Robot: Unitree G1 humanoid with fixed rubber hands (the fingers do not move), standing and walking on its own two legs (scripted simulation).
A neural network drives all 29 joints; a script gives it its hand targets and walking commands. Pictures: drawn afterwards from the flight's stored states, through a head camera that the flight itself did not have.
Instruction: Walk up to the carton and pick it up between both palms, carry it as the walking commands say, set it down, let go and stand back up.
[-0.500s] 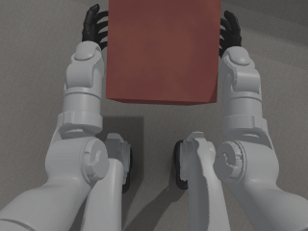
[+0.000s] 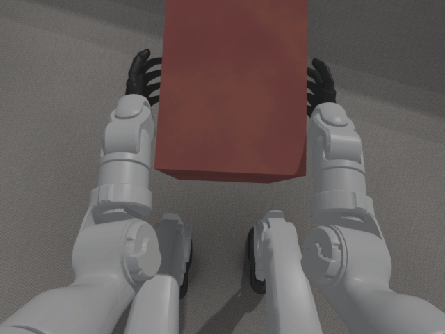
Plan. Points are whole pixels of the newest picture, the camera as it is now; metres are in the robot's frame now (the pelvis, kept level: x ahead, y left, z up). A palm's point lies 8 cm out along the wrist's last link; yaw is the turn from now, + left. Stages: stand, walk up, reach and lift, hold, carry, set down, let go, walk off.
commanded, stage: reach and lift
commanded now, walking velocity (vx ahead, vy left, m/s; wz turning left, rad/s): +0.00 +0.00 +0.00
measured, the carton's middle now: (229, 103) +0.51 -0.02 -0.13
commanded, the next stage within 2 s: none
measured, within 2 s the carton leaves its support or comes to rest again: neither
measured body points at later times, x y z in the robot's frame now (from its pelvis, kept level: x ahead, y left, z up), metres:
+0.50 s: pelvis +0.02 +0.00 +0.06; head +0.22 -0.01 +0.46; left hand +0.48 +0.14 +0.01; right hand +0.46 -0.17 +0.01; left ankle +0.09 +0.13 -0.50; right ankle +0.10 -0.13 -0.50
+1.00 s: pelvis +0.04 +0.00 +0.13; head +0.20 -0.01 +0.55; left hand +0.45 +0.14 +0.09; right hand +0.44 -0.17 +0.08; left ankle +0.09 +0.13 -0.50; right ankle +0.10 -0.13 -0.50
